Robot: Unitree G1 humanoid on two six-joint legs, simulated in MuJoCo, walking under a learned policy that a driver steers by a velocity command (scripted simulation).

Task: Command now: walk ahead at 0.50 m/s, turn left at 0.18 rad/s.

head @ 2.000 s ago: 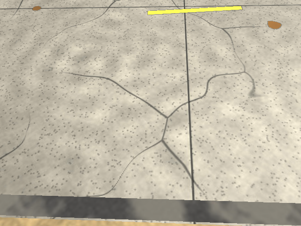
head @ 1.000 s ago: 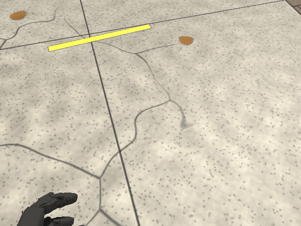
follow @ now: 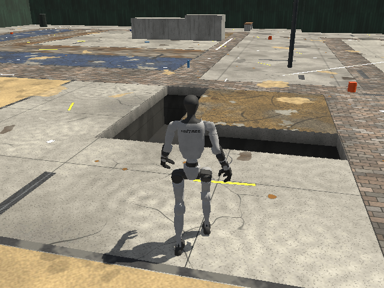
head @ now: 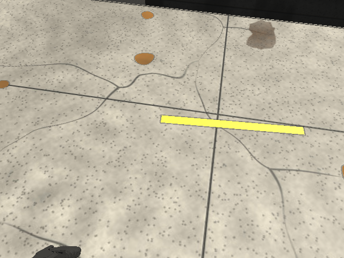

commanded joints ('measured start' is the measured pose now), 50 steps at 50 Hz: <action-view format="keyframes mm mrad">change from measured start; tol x32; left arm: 1 57 154 58 -51 1 -26 2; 29 411 40 9 64 -2 32 35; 50 -44 51 38 -99 -17 68 -24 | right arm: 1 -1 -141 -37 -38 -1 2 -6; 23 -383 -31 9 -180 6 -45 39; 30 121 -190 -57 -83 -27 -37 15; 50 -43 -166 -63 62 4 -19 -13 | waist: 1 87 152 -48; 4 161 -257 -382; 23 168 -30 49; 30 -52 280 -451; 50 12 81 79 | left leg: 1 -10 245 -143 81 604 110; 5 -745 61 -45 920 -152 -26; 25 -534 134 114 110 331 -14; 29 463 470 -357 94 239 218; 37 -147 355 16 -255 318 144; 50 132 392 305 -177 615 85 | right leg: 1 191 27 -37 -53 -58 -67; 4 907 -364 732 -192 -395 -337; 10 391 -183 279 -326 -205 -231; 27 540 -165 66 -42 403 -140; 31 -233 9 105 801 -534 -30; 50 -155 -52 -68 134 -84 -64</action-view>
